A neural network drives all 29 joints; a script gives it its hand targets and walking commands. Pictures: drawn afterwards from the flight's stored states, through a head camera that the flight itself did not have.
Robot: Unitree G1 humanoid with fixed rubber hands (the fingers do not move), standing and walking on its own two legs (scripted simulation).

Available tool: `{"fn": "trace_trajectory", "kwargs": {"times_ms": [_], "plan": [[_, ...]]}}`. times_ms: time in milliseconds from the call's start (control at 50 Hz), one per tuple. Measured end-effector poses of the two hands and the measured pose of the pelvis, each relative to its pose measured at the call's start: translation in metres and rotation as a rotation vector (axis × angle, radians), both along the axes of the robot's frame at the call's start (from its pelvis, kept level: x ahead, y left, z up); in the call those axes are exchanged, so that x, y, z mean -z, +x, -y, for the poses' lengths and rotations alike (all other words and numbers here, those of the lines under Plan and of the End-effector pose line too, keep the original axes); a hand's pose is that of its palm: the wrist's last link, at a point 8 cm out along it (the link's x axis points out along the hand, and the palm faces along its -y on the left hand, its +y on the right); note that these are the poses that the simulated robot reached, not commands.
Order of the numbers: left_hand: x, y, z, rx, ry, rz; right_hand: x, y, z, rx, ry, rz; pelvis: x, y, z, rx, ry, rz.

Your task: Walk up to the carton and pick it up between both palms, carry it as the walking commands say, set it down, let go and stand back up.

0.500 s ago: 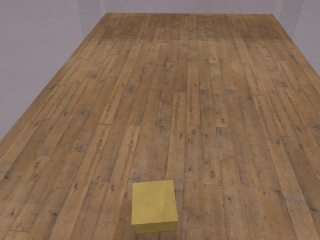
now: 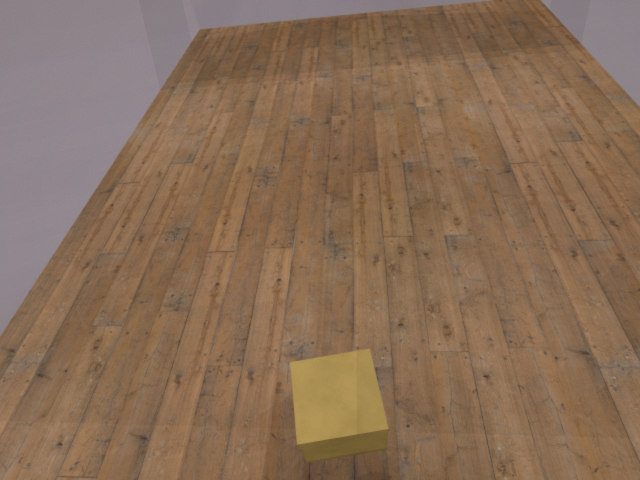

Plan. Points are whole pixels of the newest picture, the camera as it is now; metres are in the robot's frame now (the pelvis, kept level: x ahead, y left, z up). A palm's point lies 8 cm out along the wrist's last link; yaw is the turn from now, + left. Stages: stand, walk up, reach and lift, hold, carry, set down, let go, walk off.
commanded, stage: walk up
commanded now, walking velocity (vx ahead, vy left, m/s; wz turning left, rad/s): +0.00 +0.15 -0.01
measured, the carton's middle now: (338, 406) +0.44 +0.05 -0.66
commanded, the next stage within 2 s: stand in 1.20 s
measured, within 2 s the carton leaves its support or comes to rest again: neither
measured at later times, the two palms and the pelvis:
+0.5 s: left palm out of the picture +0.02 +0.31 -0.15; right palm out of the picture +0.06 -0.14 -0.13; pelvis +0.01 +0.08 +0.01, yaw +1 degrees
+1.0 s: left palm out of the picture +0.02 +0.23 -0.13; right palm out of the picture +0.00 -0.21 -0.15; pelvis +0.01 +0.02 +0.01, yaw +2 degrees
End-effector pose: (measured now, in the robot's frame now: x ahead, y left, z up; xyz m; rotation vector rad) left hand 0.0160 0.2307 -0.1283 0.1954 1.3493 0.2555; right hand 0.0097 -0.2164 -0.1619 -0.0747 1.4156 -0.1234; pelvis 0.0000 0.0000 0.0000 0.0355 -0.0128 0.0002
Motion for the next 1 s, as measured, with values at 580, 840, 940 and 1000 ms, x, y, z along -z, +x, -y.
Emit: {"fn": "trace_trajectory", "kwargs": {"times_ms": [580,840,940,1000], "plan": [[0.014,-0.001,-0.078,-0.016,-0.102,-0.054,-0.032,0.046,-0.076,-0.033,-0.094,0.097,-0.009,0.016,-0.078,-0.015,-0.047,0.004],[0.007,0.013,-0.035,0.051,-0.054,-0.017,-0.014,-0.004,-0.016,0.027,-0.081,-0.018,-0.003,0.007,-0.03,0.004,-0.038,-0.001],[0.0,0.012,-0.003,0.013,-0.078,0.012,-0.013,-0.009,-0.007,-0.011,-0.056,-0.068,-0.009,0.007,-0.022,-0.019,-0.052,0.007],[0.002,0.007,0.002,-0.008,-0.078,0.002,-0.014,-0.007,-0.008,-0.021,-0.048,-0.068,-0.009,0.006,-0.018,-0.03,-0.06,0.012]]}}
